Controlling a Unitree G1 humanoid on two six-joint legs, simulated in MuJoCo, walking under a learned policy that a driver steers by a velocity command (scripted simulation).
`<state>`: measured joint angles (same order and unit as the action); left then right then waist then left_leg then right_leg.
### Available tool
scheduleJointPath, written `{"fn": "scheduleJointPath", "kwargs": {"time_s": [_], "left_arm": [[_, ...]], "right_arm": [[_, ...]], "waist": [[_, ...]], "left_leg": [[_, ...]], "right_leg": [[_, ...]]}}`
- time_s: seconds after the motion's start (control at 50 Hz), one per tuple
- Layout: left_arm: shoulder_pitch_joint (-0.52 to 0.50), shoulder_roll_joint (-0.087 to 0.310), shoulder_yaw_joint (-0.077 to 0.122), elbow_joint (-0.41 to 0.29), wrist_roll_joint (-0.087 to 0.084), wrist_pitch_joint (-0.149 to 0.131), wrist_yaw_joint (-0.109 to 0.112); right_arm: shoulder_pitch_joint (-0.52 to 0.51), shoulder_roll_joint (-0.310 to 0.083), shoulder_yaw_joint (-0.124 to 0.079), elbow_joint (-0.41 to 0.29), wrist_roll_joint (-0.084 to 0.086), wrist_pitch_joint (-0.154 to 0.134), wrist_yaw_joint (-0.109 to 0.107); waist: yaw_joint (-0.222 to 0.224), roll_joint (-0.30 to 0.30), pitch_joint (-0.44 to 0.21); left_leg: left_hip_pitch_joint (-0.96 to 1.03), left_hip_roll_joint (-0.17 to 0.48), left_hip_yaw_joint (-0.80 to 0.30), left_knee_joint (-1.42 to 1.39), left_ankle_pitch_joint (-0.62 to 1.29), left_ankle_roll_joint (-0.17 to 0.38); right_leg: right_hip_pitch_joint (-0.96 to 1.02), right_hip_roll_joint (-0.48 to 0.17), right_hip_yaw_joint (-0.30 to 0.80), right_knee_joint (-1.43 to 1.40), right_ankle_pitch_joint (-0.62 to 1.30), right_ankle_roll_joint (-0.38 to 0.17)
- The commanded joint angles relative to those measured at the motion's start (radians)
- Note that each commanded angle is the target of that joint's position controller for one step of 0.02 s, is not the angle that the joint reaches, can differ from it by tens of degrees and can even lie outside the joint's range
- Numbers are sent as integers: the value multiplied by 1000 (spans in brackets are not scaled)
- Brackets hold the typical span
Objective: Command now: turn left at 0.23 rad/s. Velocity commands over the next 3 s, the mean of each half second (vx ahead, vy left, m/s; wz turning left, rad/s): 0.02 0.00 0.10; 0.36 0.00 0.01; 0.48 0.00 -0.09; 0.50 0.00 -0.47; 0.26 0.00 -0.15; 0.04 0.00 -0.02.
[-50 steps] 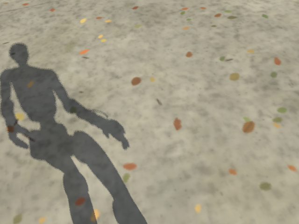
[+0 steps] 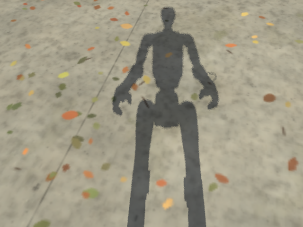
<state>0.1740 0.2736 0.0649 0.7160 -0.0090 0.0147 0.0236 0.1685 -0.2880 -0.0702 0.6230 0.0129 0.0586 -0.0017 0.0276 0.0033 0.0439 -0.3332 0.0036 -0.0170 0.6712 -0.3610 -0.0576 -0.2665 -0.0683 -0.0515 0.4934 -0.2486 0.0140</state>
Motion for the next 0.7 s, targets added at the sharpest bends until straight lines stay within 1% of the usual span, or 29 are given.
{"fn": "scheduleJointPath", "kwargs": {"time_s": [0.02,0.04,0.06,0.08,0.1,0.12,0.14,0.2,0.24,0.26,0.28,0.3,0.32,0.34,0.36,0.38,0.4,0.42,0.46,0.5,0.54,0.56,0.58,0.6,0.62,0.64,0.66,0.68,0.7], "left_arm": [[18,141,28,-30,-17,-16,-6],[51,85,8,-33,20,-25,-15],[41,42,-9,-58,42,-34,-16],[-33,106,4,-64,32,-29,-6],[-47,119,10,-63,20,-25,-5],[-42,114,12,-47,19,-22,-2],[-34,123,16,-40,23,-16,1],[19,93,7,-11,14,-13,-6],[25,75,0,1,11,-14,-9],[34,70,-4,7,15,-16,-10],[32,84,-5,8,26,-17,-11],[27,117,-2,-1,30,-16,-9],[21,179,15,15,18,-16,-7],[16,145,12,18,13,-18,-10],[16,116,4,23,19,-21,-12],[11,110,2,30,26,-25,-9],[10,101,-1,33,25,-30,-8],[29,94,-3,45,23,-33,-5],[51,96,-1,54,11,-36,1],[36,85,-4,37,5,-51,6],[31,63,-7,23,-6,-78,0],[34,63,-6,20,-12,-90,-5],[55,62,-5,25,-16,-102,-12],[118,67,-2,48,-19,-112,-20],[192,89,6,80,-15,-121,-27],[279,153,25,110,-14,-129,-28],[344,236,48,119,-12,-130,-37],[364,199,38,110,1,-130,-37],[350,172,30,104,6,-131,-35]], "right_arm": [[60,-91,-25,-47,-8,-16,1],[76,-152,-33,-60,-15,-16,-10],[7,-178,-28,-73,-40,-19,-10],[-5,-115,-15,-80,-50,-35,-3],[-22,-86,-2,-63,-54,-50,0],[-33,-94,-4,-53,-48,-59,-1],[-46,-97,-4,-47,-38,-66,-3],[-62,-74,7,-27,-32,-70,-6],[-78,-62,12,-16,-26,-63,-4],[-79,-55,15,-7,-21,-61,-3],[-53,-49,16,6,-21,-62,0],[-29,-45,17,18,-30,-65,2],[6,-56,12,19,-35,-66,6],[-25,-63,13,25,-36,-64,4],[-49,-64,11,27,-31,-62,2],[-57,-51,13,28,-28,-60,-3],[-56,-49,13,31,-28,-55,-6],[-36,-51,10,41,-27,-51,-9],[-19,-77,-2,49,-18,-43,-14],[13,-94,-7,55,-8,-52,-12],[66,-116,-13,76,0,-73,-7],[71,-121,-15,82,5,-81,-6],[56,-116,-12,81,8,-87,-4],[-1,-99,-6,66,8,-90,-3],[-64,-66,3,40,8,-95,-1],[-103,-20,16,8,7,-111,-1],[-113,-35,11,-23,9,-135,-4],[-129,-86,-3,-25,18,-150,-6],[-101,-82,-4,-17,29,-158,-1]], "waist": [[-37,-145,-125],[-8,35,-178],[29,248,-149],[-35,196,-133],[-26,189,-110],[-26,187,-102],[-29,196,-89],[-8,141,-114],[-3,126,-116],[8,113,-113],[3,84,-115],[-16,46,-104],[-60,-47,-70],[-26,-47,-53],[-18,-38,-37],[-20,-43,-43],[-19,-52,-40],[-20,-39,-67],[-25,10,-30],[-39,72,44],[-43,152,61],[-37,168,71],[-20,168,71],[21,160,60],[56,97,55],[73,-82,43],[82,-285,26],[101,-221,38],[71,-135,36]], "left_leg": [[227,-18,24,-340,256,62],[368,150,-185,-335,500,105],[271,306,-330,-315,580,250],[199,297,-331,-337,468,315],[193,260,-296,-343,420,297],[204,226,-266,-340,396,271],[209,221,-257,-333,440,259],[185,200,-202,-295,605,257],[178,179,-183,-276,580,246],[163,160,-172,-269,521,225],[144,134,-165,-270,404,188],[120,98,-151,-264,252,153],[91,59,-124,-288,178,131],[113,39,-98,-272,140,110],[112,35,-90,-258,132,107],[117,37,-86,-250,153,109],[114,35,-85,-245,182,108],[123,24,-75,-247,102,112],[85,25,-100,-266,-217,145],[33,90,-207,-333,-411,193],[58,192,-365,-413,-488,254],[48,220,-410,-423,-480,272],[14,218,-404,-408,-441,268],[-16,187,-339,-368,-372,241],[-90,117,-228,-267,-265,192],[-229,-2,-58,-23,-128,117],[-404,-65,37,223,-108,69],[-552,-33,-34,405,-250,71],[-624,7,-63,503,-201,89]], "right_leg": [[29,-153,133,-38,288,-134],[-78,-76,58,105,64,-37],[-162,-1,12,139,-247,32],[-129,-11,58,210,-300,57],[-138,-12,71,231,-272,58],[-149,-8,75,233,-252,60],[-157,-13,89,244,-234,69],[-71,-9,83,225,-189,79],[-10,1,65,105,-90,75],[46,5,60,-3,34,68],[105,-6,80,-55,184,58],[134,-38,112,-71,293,42],[111,-33,94,-23,240,10],[61,-18,89,-34,141,-7],[47,-14,92,-50,113,-3],[47,-13,94,-59,120,5],[52,-11,93,-61,135,9],[62,4,74,-49,54,9],[-8,44,36,3,-213,-11],[-103,59,20,73,-298,-30],[-156,72,-1,178,-230,-45],[-149,64,13,182,-213,-64],[-95,57,27,144,-203,-87],[-19,53,33,77,-188,-110],[86,28,90,-4,-194,-132],[218,-75,298,-115,-246,-184],[357,-258,621,-243,-184,-285],[420,-327,729,-267,-81,-340],[469,-319,681,-238,-26,-327]]}}
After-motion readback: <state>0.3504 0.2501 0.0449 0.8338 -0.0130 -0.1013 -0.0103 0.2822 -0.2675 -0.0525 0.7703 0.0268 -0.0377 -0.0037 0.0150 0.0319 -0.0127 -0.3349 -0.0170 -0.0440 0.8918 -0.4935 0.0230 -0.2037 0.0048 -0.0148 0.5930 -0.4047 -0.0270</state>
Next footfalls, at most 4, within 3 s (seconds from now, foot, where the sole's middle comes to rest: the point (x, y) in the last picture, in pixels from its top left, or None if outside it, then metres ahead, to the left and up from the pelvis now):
0.04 left None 0.03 0.13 -0.78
0.28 right None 0.04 -0.12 -0.78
1.02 left None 0.37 0.14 -0.78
1.58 right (183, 179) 0.68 -0.09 -0.78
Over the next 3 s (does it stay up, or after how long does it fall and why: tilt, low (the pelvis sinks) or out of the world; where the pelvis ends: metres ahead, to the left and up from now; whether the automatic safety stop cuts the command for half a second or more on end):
stays up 0.96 -0.08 0.00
